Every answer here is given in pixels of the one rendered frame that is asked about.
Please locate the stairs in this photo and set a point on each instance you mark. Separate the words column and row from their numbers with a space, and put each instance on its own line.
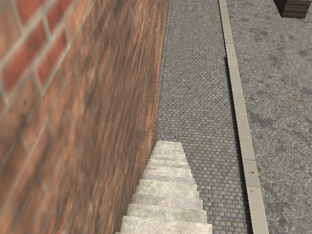
column 166, row 199

